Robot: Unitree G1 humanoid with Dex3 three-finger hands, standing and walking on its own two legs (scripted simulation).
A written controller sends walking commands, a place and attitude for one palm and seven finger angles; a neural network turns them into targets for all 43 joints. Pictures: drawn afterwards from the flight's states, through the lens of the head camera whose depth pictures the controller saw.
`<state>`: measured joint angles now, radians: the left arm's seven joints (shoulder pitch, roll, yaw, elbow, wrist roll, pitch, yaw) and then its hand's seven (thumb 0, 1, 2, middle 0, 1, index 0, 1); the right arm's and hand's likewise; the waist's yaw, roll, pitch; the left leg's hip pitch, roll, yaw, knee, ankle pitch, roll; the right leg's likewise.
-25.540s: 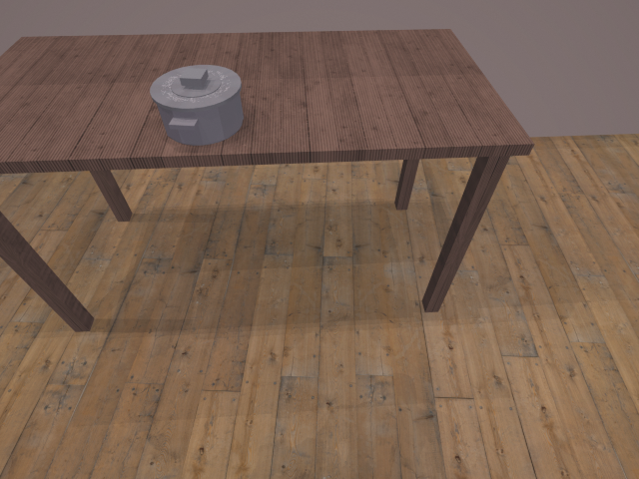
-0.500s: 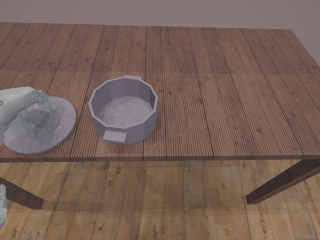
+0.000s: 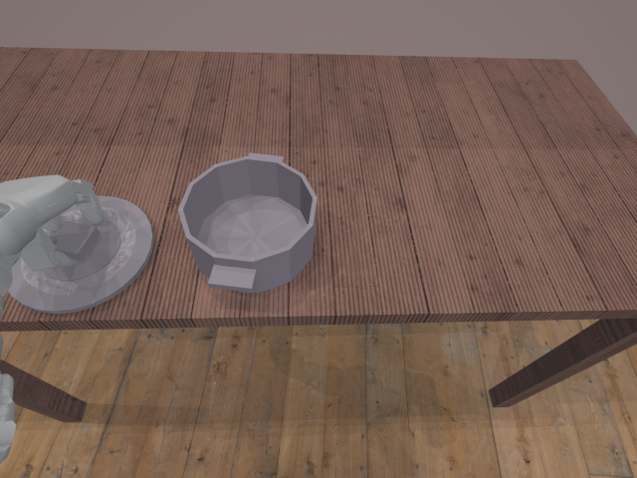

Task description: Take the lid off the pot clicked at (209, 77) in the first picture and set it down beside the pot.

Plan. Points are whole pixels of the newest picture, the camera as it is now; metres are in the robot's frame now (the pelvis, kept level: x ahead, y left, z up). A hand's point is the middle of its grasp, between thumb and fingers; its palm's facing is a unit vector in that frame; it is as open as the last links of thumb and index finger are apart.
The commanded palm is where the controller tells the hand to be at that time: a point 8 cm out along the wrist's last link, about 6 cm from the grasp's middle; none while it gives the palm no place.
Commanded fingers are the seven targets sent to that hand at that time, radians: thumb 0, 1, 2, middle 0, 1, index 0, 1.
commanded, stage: open the fingers wide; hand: left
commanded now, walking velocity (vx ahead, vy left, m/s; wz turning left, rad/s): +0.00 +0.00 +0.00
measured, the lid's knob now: (74, 240) +0.41 +0.33 +0.03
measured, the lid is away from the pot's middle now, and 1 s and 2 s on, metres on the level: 0.24 0.24 0.24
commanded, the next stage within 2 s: raise the empty hand in 0.36 s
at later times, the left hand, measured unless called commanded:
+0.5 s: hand (49, 237) +0.39 +0.34 +0.06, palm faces -0.42 -0.11 -0.90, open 11.0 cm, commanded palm +0.40 +0.34 +0.13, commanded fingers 0.00 -0.02 0.67 -0.36 -0.84 -0.36 -0.84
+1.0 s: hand (37, 204) +0.41 +0.34 +0.11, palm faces -0.37 -0.09 -0.92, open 11.0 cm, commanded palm +0.40 +0.34 +0.18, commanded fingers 0.00 -0.02 0.67 -0.36 -0.84 -0.36 -0.84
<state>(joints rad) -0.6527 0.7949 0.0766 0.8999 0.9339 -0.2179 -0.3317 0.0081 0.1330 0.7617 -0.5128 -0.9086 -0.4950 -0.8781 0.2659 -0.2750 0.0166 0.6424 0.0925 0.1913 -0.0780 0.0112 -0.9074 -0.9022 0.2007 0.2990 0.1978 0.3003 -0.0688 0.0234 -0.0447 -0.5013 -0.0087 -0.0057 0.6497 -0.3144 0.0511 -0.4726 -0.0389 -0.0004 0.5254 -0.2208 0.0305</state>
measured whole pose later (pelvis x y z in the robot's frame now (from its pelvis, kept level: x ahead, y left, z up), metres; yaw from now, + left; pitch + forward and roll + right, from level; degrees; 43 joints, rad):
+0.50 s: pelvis +0.01 +0.01 +0.00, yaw +0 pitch +10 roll -3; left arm -0.60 0.78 0.08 0.83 0.92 -0.21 -0.32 0.00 -0.01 0.66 -0.36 -0.85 -0.37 -0.85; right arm 0.25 -0.27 0.01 0.63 0.09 0.21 -0.06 0.01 -0.91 -0.90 0.20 0.30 0.20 0.30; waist -0.06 0.03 -0.05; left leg -0.48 -0.02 -0.01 0.63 -0.32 0.06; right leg -0.45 -0.05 0.00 0.50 -0.22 0.03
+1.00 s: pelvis +0.01 +0.00 +0.01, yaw +1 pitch +8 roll -2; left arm -0.66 0.80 0.05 0.77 0.90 -0.13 -0.39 0.00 -0.02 0.67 -0.37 -0.84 -0.38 -0.84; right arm 0.24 -0.28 0.02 0.62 0.10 0.22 -0.06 0.01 -0.91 -0.90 0.20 0.30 0.20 0.30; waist -0.06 0.04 -0.03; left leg -0.40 -0.02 -0.02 0.55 -0.29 0.05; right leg -0.36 -0.05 -0.01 0.43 -0.20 0.03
